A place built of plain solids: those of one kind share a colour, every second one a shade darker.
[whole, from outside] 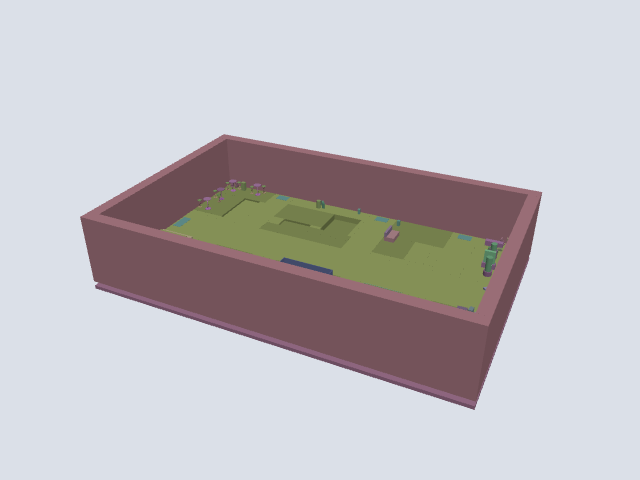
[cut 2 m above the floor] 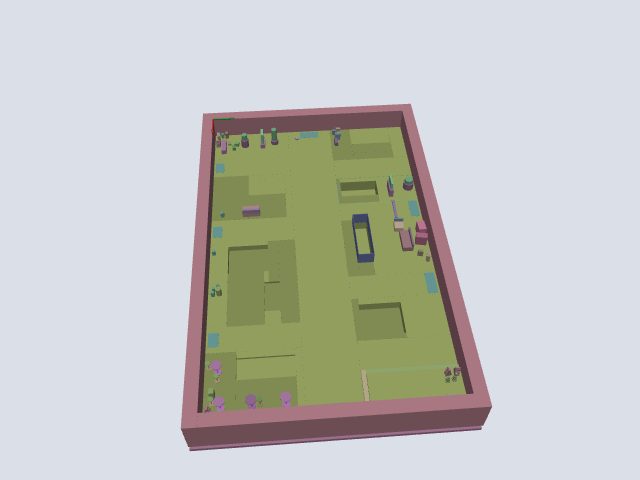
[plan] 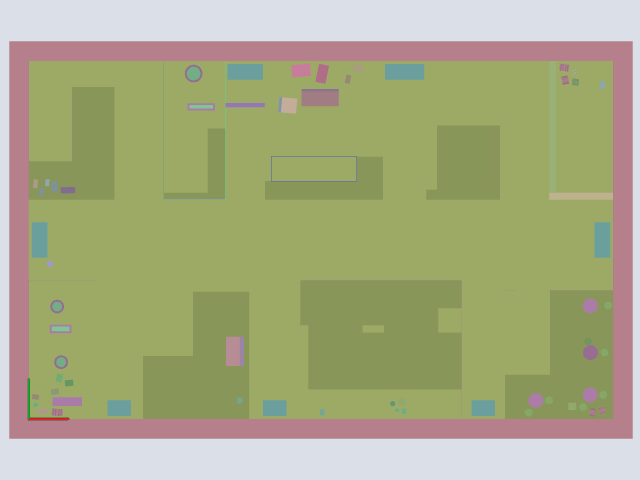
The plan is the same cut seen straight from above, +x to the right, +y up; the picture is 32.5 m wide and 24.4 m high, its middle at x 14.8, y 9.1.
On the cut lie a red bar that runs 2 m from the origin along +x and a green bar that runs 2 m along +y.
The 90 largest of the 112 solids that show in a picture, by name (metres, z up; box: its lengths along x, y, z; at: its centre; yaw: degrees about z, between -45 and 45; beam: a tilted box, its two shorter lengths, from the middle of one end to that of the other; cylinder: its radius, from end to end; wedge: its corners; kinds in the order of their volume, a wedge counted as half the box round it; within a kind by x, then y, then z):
{
 "floor_1": {"box": [2.2, 3.78, 1.32], "at": [1.1, 14.99, -0.66]},
 "floor_2": {"box": [3.4, 7.05, 1.0], "at": [1.7, 3.52, -0.5]},
 "floor_3": {"box": [4.35, 1.95, 1.32], "at": [2.17, 12.12, -0.66]},
 "floor_4": {"box": [4.35, 1.32, 1.32], "at": [2.17, 17.54, -0.66]},
 "floor_5": {"box": [1.23, 3.78, 1.32], "at": [2.81, 14.99, -0.66]},
 "floor_6": {"box": [0.92, 3.78, 1.32], "at": [3.89, 14.99, -0.66]},
 "floor_7": {"box": [2.4, 7.05, 1.0], "at": [4.6, 3.52, -0.5]},
 "floor_8": {"box": [2.5, 7.05, 1.0], "at": [5.6, 14.68, -0.5]},
 "floor_9": {"box": [0.8, 3.27, 1.32], "at": [6.2, 4.83, -0.66]},
 "floor_10": {"box": [0.5, 3.27, 1.32], "at": [7.1, 13.13, -0.66]},
 "floor_11": {"box": [1.74, 3.27, 1.32], "at": [7.47, 4.83, -0.66]},
 "floor_12": {"box": [1.74, 3.27, 0.22], "at": [8.22, 13.13, -1.21]},
 "floor_13": {"box": [3.15, 0.35, 1.32], "at": [8.43, 11.32, -0.66]},
 "floor_14": {"box": [3.15, 3.43, 1.32], "at": [8.43, 16.48, -0.66]},
 "floor_15": {"box": [5.4, 3.2, 1.32], "at": [8.5, 1.6, -0.66]},
 "floor_16": {"box": [5.4, 0.58, 1.32], "at": [8.5, 6.76, -0.66]},
 "floor_17": {"box": [0.91, 3.27, 1.32], "at": [9.54, 13.13, -0.66]},
 "floor_18": {"box": [2.86, 3.27, 1.32], "at": [9.77, 4.83, -0.66]},
 "floor_19": {"box": [2.0, 7.05, 1.0], "at": [11.0, 14.68, -0.5]},
 "floor_20": {"box": [0.35, 1.23, 1.32], "at": [12.18, 12.71, -0.66]},
 "floor_21": {"box": [2.6, 7.05, 1.0], "at": [12.5, 3.52, -0.5]},
 "floor_22": {"box": [0.4, 3.27, 1.32], "at": [14.0, 3.13, -0.66]},
 "floor_23": {"box": [4.29, 1.23, 0.54], "at": [14.49, 12.71, -1.05]},
 "floor_24": {"box": [29.7, 4.1, 1.0], "at": [14.85, 9.1, -0.5]},
 "floor_25": {"box": [6.0, 0.95, 1.32], "at": [15.0, 11.62, -0.66]},
 "floor_26": {"box": [6.0, 4.87, 1.32], "at": [15.0, 15.77, -0.66]},
 "floor_27": {"box": [2.76, 3.27, 0.78], "at": [15.58, 3.13, -0.93]},
 "floor_28": {"box": [4.25, 0.86, 1.32], "at": [15.93, 5.2, -0.66]},
 "floor_29": {"box": [1.36, 1.23, 1.32], "at": [17.32, 12.71, -0.66]},
 "floor_30": {"box": [1.09, 0.37, 1.32], "at": [17.5, 4.58, -0.66]},
 "floor_31": {"box": [8.2, 1.5, 1.32], "at": [17.9, 0.75, -0.66]},
 "floor_32": {"box": [8.2, 1.42, 1.32], "at": [17.9, 6.34, -0.66]},
 "floor_33": {"box": [2.2, 7.05, 1.0], "at": [19.1, 14.68, -0.5]},
 "floor_34": {"box": [2.76, 1.23, 1.13], "at": [19.43, 5.01, -0.76]},
 "floor_35": {"box": [5.04, 2.9, 1.32], "at": [19.48, 2.95, -0.66]},
 "floor_36": {"box": [0.55, 3.27, 1.32], "at": [20.48, 13.29, -0.66]},
 "floor_37": {"box": [1.19, 1.23, 1.32], "at": [21.41, 5.01, -0.66]},
 "floor_38": {"box": [3.75, 0.5, 1.32], "at": [22.07, 11.4, -0.66]},
 "floor_39": {"box": [3.75, 3.28, 1.32], "at": [22.07, 16.56, -0.66]},
 "floor_40": {"box": [2.76, 3.27, 0.57], "at": [22.13, 13.29, -1.03]},
 "floor_41": {"box": [2.2, 7.05, 1.0], "at": [23.1, 3.52, -0.5]},
 "floor_42": {"box": [0.44, 3.27, 1.32], "at": [23.73, 13.29, -0.66]},
 "floor_43": {"box": [0.55, 4.29, 1.32], "at": [24.48, 4.39, -0.66]},
 "floor_44": {"box": [2.5, 7.05, 1.0], "at": [25.2, 14.68, -0.5]},
 "floor_45": {"box": [1.74, 4.29, 1.15], "at": [25.62, 4.39, -0.74]},
 "floor_46": {"box": [5.5, 2.25, 1.32], "at": [26.95, 1.12, -0.66]},
 "floor_47": {"box": [5.5, 0.51, 1.32], "at": [26.95, 6.79, -0.66]},
 "floor_48": {"box": [3.21, 4.29, 1.32], "at": [28.09, 4.39, -0.66]},
 "floor_49": {"box": [2.9, 6.7, 1.3], "at": [28.25, 14.85, -0.35]},
 "wall_1": {"box": [1.0, 18.2, 6.0], "at": [-0.5, 9.1, 2.0]},
 "wall_2": {"box": [31.7, 1.0, 6.0], "at": [14.85, -0.5, 2.0]},
 "wall_3": {"box": [31.7, 1.0, 6.0], "at": [14.85, 18.7, 2.0]},
 "wall_4": {"box": [1.0, 18.2, 6.0], "at": [30.2, 9.1, 2.0]},
 "floor_base_1": {"box": [31.7, 20.2, 0.3], "at": [14.85, 9.1, -1.57]},
 "step_terW_tread_1": {"box": [0.35, 6.7, 1.15], "at": [26.63, 14.85, -0.42]},
 "piece_1": {"cylinder": 0.35, "from": [1.44, 5.72, 0.0], "to": [1.44, 5.72, 0.4]},
 "piece_2": {"box": [1.1, 0.44, 0.45], "at": [1.62, 4.58, 0.23]},
 "piece_3": {"cylinder": 0.35, "from": [1.64, 2.89, 0.0], "to": [1.64, 2.89, 0.8]},
 "piece_4": {"box": [1.5, 0.44, 0.47], "at": [1.95, 0.89, 0.23]},
 "piece_5": {"cylinder": 0.45, "from": [8.38, 17.56, 0.0], "to": [8.38, 17.56, 0.65]},
 "piece_6": {"box": [1.4, 0.37, 0.8], "at": [8.76, 15.87, 0.4]},
 "sofa_seat_1": {"box": [0.91, 1.5, 0.4], "at": [10.48, 3.44, 0.2]},
 "sofa_seat_2": {"box": [1.9, 0.88, 0.46], "at": [14.81, 16.34, 0.23]},
 "step_terS_tread_1": {"box": [3.25, 0.35, 1.15], "at": [28.07, 11.32, -0.42]},
 "trolley_1": {"box": [0.95, 0.63, 0.99], "at": [13.84, 17.72, 0.49], "yaw": 4.7},
 "trolley_2": {"box": [0.52, 0.94, 0.95], "at": [14.91, 17.55, 0.47], "yaw": -11.7},
 "plant_1": {"cylinder": 0.25, "from": [1.44, 5.72, 0.4], "to": [1.44, 5.72, 1.66]},
 "plant_2": {"box": [0.9, 0.24, 1.11], "at": [1.62, 4.58, 1.0]},
 "plant_3": {"cylinder": 0.25, "from": [1.64, 2.89, 0.8], "to": [1.64, 2.89, 1.36]},
 "plant_4": {"cylinder": 0.35, "from": [8.38, 17.56, 0.65], "to": [8.38, 17.56, 1.01]},
 "plant_5": {"box": [1.2, 0.17, 0.71], "at": [8.76, 15.87, 1.16]},
 "low_mat_1": {"box": [0.8, 1.8, 0.06], "at": [0.55, 9.1, -0.02]},
 "low_mat_2": {"box": [1.2, 0.8, 0.06], "at": [4.6, 0.55, -0.02]},
 "low_mat_3": {"box": [1.8, 0.8, 0.06], "at": [11.0, 17.65, -0.02]},
 "low_mat_4": {"box": [2.0, 0.8, 0.06], "at": [19.1, 17.65, -0.02]},
 "low_mat_5": {"box": [1.2, 0.8, 0.06], "at": [23.1, 0.55, -0.02]},
 "low_mat_6": {"box": [0.8, 1.8, 0.06], "at": [29.15, 9.1, -0.02]},
 "rail_1": {"box": [4.37, 0.04, 1.1], "at": [14.49, 12.08, 0.55]},
 "rail_2": {"box": [4.37, 0.04, 1.1], "at": [14.49, 13.35, 0.55]},
 "arm2a_seat_1": {"box": [0.91, 0.77, 0.46], "at": [13.16, 15.94, 0.23], "yaw": -4.8},
 "suitcase_1": {"box": [0.58, 0.28, 0.77], "at": [0.71, 0.39, 0.39], "yaw": 7.5},
 "suitcase_2": {"box": [0.25, 0.44, 0.55], "at": [16.23, 17.27, 0.28], "yaw": -12.1},
 "suitcase_3": {"box": [0.48, 0.3, 0.67], "at": [16.74, 17.82, 0.34], "yaw": -17.0},
 "bin_1": {"cylinder": 0.21, "from": [18.96, 0.87, 0.0], "to": [18.96, 0.87, 0.74]},
 "bin_2": {"box": [0.41, 0.37, 0.86], "at": [27.62, 0.65, 0.43], "yaw": 1.8},
 "sofa_back_1": {"box": [0.21, 1.5, 0.42], "at": [10.83, 3.44, 0.61]},
 "sofa_back_2": {"box": [1.9, 0.14, 0.37], "at": [14.81, 16.71, 0.65]},
 "cabin_bag_1": {"box": [0.31, 0.51, 0.68], "at": [1.31, 11.81, 0.34], "yaw": -5.0},
 "duffel_1": {"box": [0.75, 0.32, 0.4], "at": [1.99, 11.63, 0.2], "yaw": 2.0},
 "step_hump_1": {"box": [2.0, 0.22, 0.15], "at": [11.0, 15.96, 0.03]}
}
